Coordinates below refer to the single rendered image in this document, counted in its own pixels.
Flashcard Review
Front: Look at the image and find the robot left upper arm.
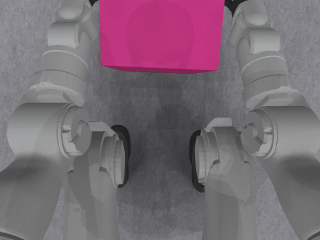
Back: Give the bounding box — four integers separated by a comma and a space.
0, 102, 92, 240

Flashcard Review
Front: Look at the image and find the right robot hand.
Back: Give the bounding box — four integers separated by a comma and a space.
224, 0, 248, 17

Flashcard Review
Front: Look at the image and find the left robot forearm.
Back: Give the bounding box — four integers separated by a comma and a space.
7, 0, 99, 147

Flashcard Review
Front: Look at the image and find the robot left foot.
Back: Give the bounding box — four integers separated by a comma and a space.
111, 125, 131, 188

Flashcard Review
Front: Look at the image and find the carton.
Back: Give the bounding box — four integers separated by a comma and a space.
99, 0, 225, 74

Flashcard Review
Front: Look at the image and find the right robot forearm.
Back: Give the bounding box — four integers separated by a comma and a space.
229, 0, 320, 121

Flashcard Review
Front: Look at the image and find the robot right upper arm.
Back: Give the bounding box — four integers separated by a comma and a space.
240, 106, 320, 240

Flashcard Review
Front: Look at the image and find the robot left shin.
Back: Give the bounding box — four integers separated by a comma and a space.
68, 121, 120, 172

